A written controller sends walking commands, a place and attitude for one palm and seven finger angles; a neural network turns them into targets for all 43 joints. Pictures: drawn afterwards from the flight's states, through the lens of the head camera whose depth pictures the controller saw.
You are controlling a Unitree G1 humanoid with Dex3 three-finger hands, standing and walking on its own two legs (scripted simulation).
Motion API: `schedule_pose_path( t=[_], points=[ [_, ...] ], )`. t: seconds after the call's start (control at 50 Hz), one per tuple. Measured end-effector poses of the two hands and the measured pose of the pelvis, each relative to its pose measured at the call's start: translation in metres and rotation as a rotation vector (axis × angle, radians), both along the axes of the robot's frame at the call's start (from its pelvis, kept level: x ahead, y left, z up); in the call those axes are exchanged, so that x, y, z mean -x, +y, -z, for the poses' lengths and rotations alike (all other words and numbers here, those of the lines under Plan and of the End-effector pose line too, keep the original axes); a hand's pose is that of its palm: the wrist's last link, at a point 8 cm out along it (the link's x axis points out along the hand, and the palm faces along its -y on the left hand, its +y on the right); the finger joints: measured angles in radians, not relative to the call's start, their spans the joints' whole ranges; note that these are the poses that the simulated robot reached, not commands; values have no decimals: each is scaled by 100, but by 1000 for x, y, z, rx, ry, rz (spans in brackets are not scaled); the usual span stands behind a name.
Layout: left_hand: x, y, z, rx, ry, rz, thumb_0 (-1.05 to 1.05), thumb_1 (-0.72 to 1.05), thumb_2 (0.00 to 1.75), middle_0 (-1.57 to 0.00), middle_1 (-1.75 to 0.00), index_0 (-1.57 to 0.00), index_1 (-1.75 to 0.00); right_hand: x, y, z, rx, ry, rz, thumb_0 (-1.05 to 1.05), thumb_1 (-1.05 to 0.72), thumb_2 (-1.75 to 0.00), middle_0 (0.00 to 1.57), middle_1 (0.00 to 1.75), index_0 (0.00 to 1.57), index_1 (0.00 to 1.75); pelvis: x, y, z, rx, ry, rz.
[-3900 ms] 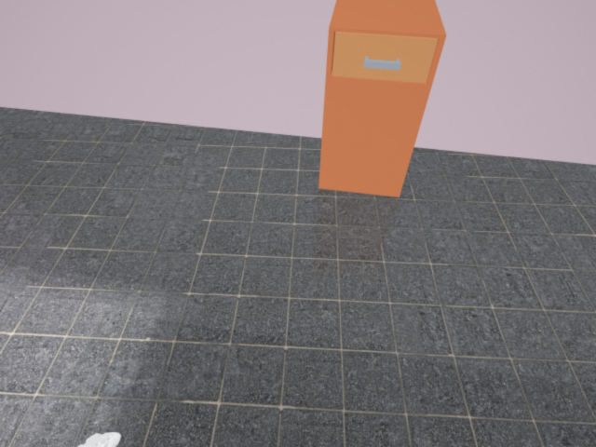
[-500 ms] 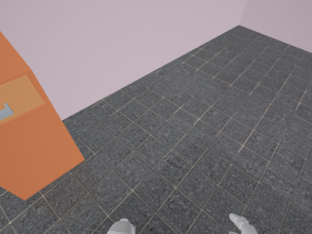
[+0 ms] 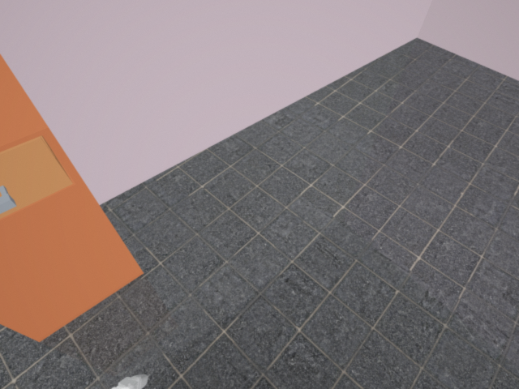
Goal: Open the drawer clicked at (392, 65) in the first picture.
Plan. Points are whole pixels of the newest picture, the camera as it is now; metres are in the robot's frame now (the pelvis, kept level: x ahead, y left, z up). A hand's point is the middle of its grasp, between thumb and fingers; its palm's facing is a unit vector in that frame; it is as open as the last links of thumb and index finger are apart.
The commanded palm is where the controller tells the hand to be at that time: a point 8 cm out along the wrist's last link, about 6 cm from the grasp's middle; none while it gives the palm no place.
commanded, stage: turn to face it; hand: left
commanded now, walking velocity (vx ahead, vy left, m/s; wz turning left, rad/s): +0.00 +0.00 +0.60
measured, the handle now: out of the picture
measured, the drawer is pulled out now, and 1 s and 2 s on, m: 0.00 0.00 0.00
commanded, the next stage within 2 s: take the last steps up to it in 0.98 s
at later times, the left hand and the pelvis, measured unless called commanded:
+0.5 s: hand out of the picture -0.04 +0.20 -0.18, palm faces +0.37 -0.89 -0.26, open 7.4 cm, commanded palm none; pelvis +0.00 -0.02 -0.01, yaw +20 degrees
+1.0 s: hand out of the picture -0.02 +0.19 -0.15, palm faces +0.53 -0.80 -0.28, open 7.4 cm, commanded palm none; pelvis +0.01 -0.03 -0.01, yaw +33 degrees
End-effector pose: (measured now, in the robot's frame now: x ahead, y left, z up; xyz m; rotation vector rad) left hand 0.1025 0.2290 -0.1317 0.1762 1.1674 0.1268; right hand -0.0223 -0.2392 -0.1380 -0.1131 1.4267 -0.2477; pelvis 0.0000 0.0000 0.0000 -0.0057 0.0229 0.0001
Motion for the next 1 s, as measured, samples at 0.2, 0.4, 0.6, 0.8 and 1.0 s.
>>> schedule_pose_path(
  t=[0.2, 0.4, 0.6, 0.8, 1.0],
  points=[
    [14, -16, -25, -83, -90, -104, 0, 90, 90, -20, -30, -20, -30, -56, -47, 12, -28, -48, -127, 1, -91, -89, 20, 30, 20, 30, -2, -35, 0, -38, -24, -144],
    [101, -7, -11, -63, 23, -295, 0, 90, 90, -20, -30, -20, -30, -168, -31, -4, -1, -179, -380, 1, -91, -89, 20, 30, 19, 30, 0, -32, 0, -46, -24, -287],
    [211, 27, 25, -25, 220, -507, 1, 90, 90, -20, -30, -20, -30, -250, 51, -28, 35, -371, -632, 1, -91, -89, 20, 30, 19, 30, 7, -2, 15, -14, -16, -402],
    [191, 33, 1, -42, 99, -564, 1, 91, 90, -20, -30, -20, -30, -230, 71, -25, -22, -296, -677, 1, -91, -89, 20, 30, 20, 30, 5, -1, 0, 3, -30, -492],
    [153, -6, -10, -90, -25, -569, 0, 90, 90, -20, -30, -20, -30, -213, 35, 16, -87, -180, -651, 1, -91, -89, 21, 30, 20, 30, -8, -32, 11, -26, -39, -576]
  ],
)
